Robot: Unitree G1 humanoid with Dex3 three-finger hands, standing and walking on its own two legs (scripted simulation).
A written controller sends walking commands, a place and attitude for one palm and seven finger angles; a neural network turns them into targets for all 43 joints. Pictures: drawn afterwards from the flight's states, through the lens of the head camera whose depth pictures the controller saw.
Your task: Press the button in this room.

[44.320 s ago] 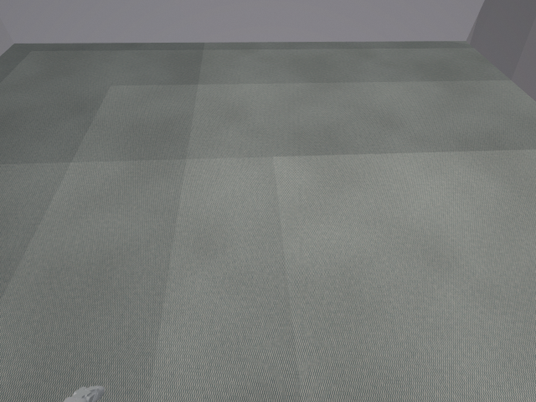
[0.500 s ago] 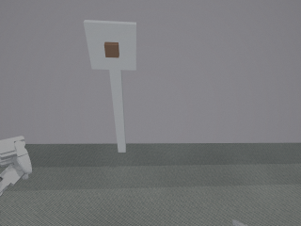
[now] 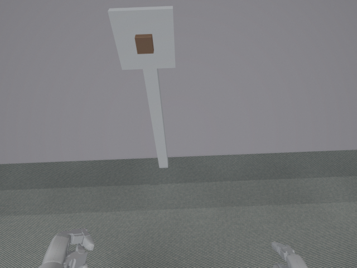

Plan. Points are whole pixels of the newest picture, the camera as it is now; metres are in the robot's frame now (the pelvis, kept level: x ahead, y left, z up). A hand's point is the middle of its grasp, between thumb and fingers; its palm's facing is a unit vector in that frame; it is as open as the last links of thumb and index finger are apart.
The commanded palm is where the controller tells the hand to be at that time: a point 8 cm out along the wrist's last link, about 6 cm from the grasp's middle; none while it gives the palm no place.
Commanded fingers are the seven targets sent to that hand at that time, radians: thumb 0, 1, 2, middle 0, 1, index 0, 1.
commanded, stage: let the arm hang, fingers relaxed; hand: left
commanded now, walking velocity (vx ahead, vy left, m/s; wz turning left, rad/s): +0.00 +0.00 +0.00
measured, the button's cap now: (144, 43) +0.83 +0.17 +0.12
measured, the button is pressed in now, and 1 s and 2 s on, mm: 0 0 0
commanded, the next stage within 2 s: stand and wait in 0.92 s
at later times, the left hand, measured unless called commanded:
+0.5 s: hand out of the picture -0.01 +0.24 -0.14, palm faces +0.00 -0.94 -0.33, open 6.4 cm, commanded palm none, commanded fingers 0.00 0.90 0.90 -0.20 -0.30 -0.20 -0.30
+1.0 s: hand out of the picture +0.11 +0.22 -0.13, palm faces -0.04 -0.95 -0.31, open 7.4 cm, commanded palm none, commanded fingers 0.00 0.90 0.90 -0.20 -0.30 -0.20 -0.30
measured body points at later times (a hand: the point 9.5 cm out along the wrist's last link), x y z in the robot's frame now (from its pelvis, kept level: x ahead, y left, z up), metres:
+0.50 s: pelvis -0.01 -0.01 +0.02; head +0.01 -0.01 +0.47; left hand -0.01 +0.29 -0.12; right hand +0.01 -0.27 -0.13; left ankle +0.05 +0.10 -0.72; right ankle -0.01 -0.14 -0.72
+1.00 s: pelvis +0.02 -0.01 +0.03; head +0.03 -0.02 +0.48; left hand +0.11 +0.27 -0.11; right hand +0.08 -0.31 -0.11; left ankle +0.05 +0.10 -0.72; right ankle -0.01 -0.14 -0.72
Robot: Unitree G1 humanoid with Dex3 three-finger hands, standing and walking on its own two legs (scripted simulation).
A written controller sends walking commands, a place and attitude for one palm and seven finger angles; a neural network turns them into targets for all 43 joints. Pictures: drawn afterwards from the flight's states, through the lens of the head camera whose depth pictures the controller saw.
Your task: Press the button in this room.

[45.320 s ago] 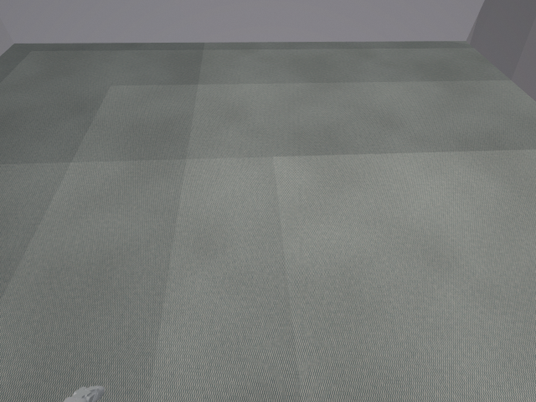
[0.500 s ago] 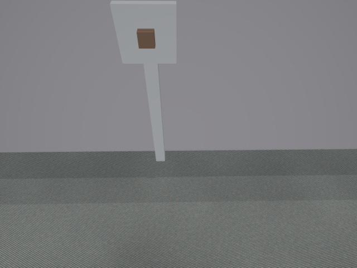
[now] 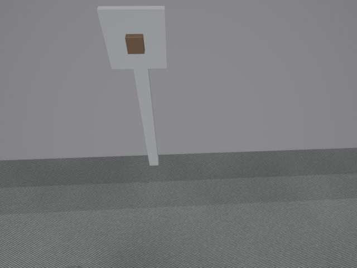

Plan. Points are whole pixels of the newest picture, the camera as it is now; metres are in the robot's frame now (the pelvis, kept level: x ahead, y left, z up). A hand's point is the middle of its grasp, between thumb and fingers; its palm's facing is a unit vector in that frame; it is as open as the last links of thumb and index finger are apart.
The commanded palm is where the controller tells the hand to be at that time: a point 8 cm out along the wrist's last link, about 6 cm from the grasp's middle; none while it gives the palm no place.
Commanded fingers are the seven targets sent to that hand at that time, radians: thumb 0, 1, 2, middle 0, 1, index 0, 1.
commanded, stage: stand and wait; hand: left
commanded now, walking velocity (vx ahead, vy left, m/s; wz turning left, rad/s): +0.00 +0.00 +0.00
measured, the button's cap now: (135, 43) +0.81 +0.19 +0.10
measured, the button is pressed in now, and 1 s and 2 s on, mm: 0 0 0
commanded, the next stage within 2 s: none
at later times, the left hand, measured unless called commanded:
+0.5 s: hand out of the picture +0.08 +0.24 -0.16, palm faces -0.02 -0.94 -0.34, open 7.4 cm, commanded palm none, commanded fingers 0.00 0.90 0.90 -0.20 -0.30 -0.20 -0.30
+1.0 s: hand out of the picture +0.10 +0.23 -0.16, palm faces -0.03 -0.95 -0.32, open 7.4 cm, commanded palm none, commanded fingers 0.00 0.90 0.90 -0.20 -0.30 -0.20 -0.30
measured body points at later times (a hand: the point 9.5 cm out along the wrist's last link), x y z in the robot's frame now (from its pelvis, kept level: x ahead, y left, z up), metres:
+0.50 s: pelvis +0.02 -0.01 +0.00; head +0.04 -0.01 +0.45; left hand +0.08 +0.29 -0.14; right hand +0.09 -0.29 -0.14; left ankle +0.04 +0.12 -0.75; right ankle -0.02 -0.12 -0.75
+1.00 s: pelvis +0.03 -0.01 +0.00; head +0.05 -0.01 +0.45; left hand +0.10 +0.28 -0.14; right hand +0.09 -0.30 -0.14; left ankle +0.04 +0.12 -0.75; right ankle -0.02 -0.12 -0.75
